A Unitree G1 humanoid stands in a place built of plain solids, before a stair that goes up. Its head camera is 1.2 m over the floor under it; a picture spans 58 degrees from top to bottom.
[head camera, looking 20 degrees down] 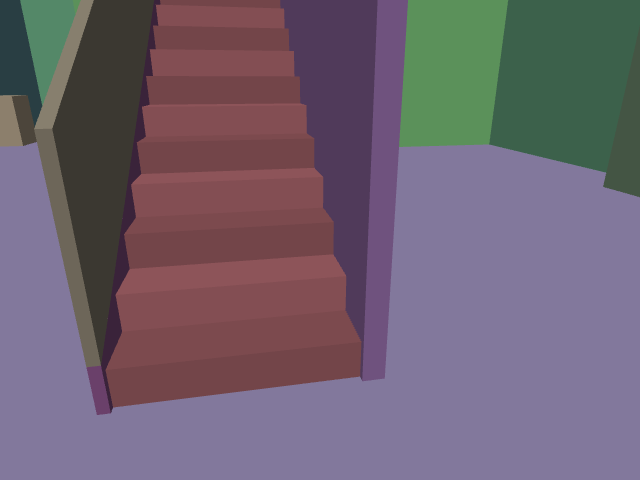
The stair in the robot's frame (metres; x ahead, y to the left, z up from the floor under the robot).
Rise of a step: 0.18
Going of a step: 0.28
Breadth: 1.01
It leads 11 degrees to the left of straight ahead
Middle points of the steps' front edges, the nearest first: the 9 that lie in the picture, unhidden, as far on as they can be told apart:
1.47 0.32 0.18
1.74 0.37 0.35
2.01 0.42 0.53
2.28 0.48 0.71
2.55 0.53 0.89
2.82 0.58 1.06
3.09 0.63 1.24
3.36 0.68 1.42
3.63 0.74 1.59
